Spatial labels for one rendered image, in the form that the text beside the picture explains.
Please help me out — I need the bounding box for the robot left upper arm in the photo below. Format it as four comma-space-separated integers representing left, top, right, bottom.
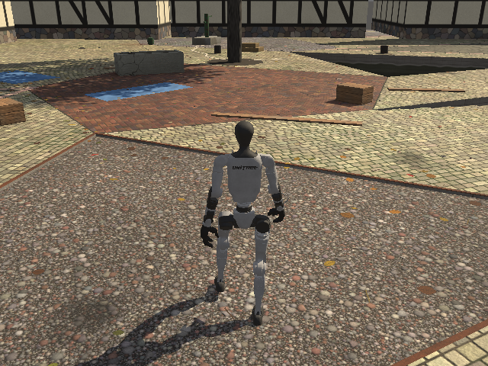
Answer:
211, 154, 229, 198

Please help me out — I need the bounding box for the robot right upper arm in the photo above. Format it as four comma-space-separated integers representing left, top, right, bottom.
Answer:
260, 153, 280, 194

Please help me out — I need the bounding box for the right robot forearm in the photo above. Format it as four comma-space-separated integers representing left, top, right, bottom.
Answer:
271, 183, 284, 211

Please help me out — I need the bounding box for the robot left foot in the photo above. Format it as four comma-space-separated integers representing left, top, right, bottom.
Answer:
214, 275, 225, 292

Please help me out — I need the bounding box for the robot left hand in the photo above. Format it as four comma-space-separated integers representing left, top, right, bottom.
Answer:
201, 225, 219, 248

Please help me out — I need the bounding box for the humanoid robot head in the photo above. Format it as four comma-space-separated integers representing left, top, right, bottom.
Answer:
231, 121, 258, 158

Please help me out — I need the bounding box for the left robot forearm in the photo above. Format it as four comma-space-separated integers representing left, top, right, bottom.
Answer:
202, 187, 218, 227

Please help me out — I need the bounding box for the robot right hand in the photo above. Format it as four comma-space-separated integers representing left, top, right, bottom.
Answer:
268, 208, 285, 223

